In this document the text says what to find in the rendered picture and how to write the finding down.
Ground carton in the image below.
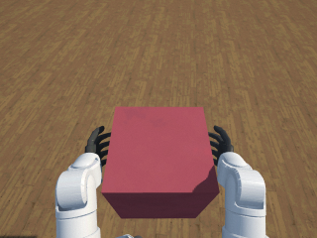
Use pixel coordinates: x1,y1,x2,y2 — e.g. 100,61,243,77
101,106,220,219

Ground right robot hand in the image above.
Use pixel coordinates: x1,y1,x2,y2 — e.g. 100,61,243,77
208,125,234,167

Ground right robot forearm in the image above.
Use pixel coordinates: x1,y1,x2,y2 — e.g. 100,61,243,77
217,152,268,238

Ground left robot forearm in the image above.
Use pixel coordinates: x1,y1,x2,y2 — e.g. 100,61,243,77
54,153,103,238

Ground left robot hand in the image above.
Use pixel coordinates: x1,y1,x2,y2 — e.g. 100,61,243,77
84,126,111,167

